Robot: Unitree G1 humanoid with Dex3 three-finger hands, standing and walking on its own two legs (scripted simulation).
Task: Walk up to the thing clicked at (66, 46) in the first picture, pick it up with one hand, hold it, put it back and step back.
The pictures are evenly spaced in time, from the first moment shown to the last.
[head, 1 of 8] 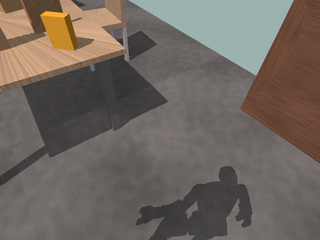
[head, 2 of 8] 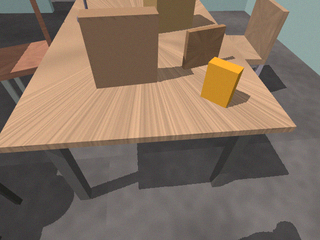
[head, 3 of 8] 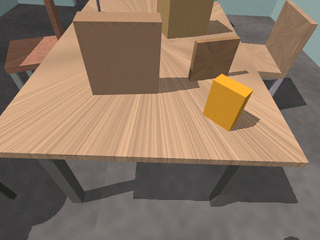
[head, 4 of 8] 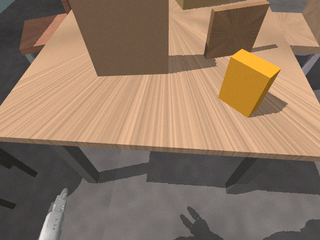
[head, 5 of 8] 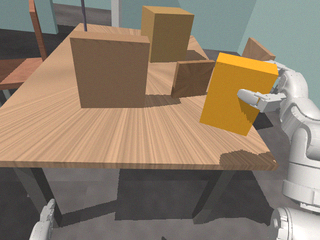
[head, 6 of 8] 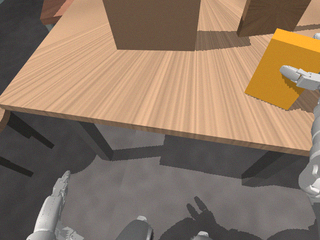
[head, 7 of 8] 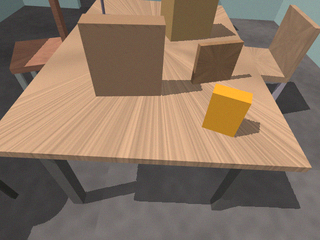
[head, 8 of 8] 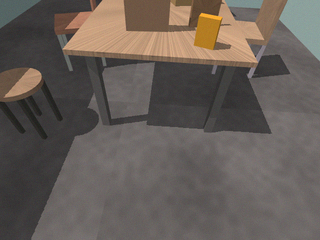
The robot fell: no
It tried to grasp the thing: yes
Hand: right
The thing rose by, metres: 0.24
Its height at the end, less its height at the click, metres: +0.00
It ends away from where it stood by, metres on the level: 0.03
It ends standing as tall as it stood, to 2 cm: yes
